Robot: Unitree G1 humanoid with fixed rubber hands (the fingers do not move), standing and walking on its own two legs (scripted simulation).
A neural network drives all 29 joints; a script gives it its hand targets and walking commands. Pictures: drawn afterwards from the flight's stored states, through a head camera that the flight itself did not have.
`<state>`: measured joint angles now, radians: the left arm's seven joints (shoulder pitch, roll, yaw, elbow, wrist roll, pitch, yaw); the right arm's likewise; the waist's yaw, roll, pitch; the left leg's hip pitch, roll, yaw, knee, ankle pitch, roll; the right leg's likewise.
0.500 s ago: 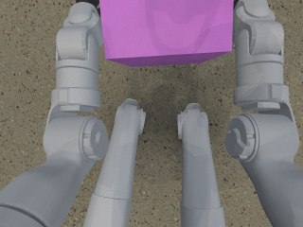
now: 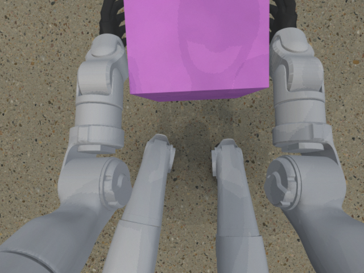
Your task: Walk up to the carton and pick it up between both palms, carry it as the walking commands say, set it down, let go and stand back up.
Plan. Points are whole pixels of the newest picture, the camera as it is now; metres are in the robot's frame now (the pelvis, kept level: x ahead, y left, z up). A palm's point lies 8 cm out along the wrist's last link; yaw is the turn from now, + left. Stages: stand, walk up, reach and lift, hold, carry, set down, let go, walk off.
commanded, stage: reach and lift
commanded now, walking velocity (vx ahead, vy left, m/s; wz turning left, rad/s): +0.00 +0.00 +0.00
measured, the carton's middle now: (195, 42) +0.51 +0.03 -0.12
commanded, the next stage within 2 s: none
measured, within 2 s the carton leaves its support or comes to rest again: neither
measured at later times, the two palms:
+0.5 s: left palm (84, 42) +0.45 +0.18 +0.01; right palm (294, 30) +0.49 -0.10 +0.01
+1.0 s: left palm (57, 34) +0.43 +0.18 +0.08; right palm (329, 23) +0.46 -0.11 +0.08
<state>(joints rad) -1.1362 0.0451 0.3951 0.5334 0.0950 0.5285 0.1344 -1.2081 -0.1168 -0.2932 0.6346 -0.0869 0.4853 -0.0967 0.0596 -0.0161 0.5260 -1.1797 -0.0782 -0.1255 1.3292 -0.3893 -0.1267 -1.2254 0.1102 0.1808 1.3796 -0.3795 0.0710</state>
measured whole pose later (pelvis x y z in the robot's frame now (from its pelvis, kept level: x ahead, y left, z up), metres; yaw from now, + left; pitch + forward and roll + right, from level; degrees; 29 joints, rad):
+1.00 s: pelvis +0.02 +0.01 +0.12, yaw +0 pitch -1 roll +1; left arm -0.81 -0.03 0.32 0.46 0.11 0.53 0.13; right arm -0.88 -0.02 -0.27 0.58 -0.14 0.46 -0.06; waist 0.06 0.01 0.52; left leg -0.52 -0.04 -0.15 0.74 -0.21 -0.09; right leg -0.55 0.07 0.18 0.79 -0.21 0.05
